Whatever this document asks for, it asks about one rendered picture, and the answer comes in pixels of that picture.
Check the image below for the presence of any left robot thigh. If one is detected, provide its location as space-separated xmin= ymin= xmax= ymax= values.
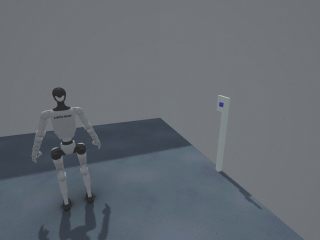
xmin=51 ymin=147 xmax=67 ymax=182

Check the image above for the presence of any robot right hand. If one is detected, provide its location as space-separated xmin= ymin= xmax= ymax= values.
xmin=92 ymin=139 xmax=101 ymax=149

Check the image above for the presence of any right robot thigh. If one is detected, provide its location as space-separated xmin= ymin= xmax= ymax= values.
xmin=75 ymin=143 xmax=87 ymax=176

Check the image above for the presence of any left robot forearm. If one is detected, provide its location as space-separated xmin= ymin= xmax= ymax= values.
xmin=32 ymin=130 xmax=43 ymax=152

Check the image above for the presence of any right robot upper arm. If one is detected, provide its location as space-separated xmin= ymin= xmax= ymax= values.
xmin=72 ymin=107 xmax=91 ymax=131

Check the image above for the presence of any robot thigh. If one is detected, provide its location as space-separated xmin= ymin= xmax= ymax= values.
xmin=75 ymin=143 xmax=87 ymax=176
xmin=51 ymin=147 xmax=67 ymax=182

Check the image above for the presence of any right robot forearm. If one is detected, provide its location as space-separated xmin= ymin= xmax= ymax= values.
xmin=87 ymin=123 xmax=98 ymax=141

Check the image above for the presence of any left robot upper arm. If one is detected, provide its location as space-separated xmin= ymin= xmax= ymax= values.
xmin=36 ymin=110 xmax=51 ymax=138

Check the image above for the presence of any robot left hand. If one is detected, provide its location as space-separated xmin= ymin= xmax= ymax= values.
xmin=31 ymin=151 xmax=42 ymax=163

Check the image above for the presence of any panel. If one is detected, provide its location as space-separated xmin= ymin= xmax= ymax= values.
xmin=215 ymin=95 xmax=230 ymax=172

